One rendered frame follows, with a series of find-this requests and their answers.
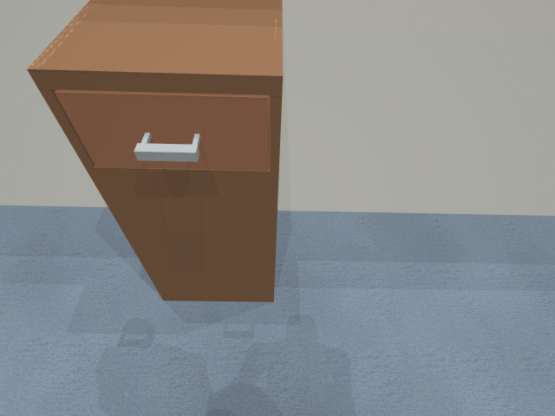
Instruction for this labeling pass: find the handle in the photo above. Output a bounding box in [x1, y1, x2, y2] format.
[134, 133, 200, 162]

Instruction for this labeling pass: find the drawer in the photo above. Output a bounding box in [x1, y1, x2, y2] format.
[55, 90, 271, 170]

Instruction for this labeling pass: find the cabinet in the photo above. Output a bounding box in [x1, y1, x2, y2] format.
[27, 0, 283, 302]

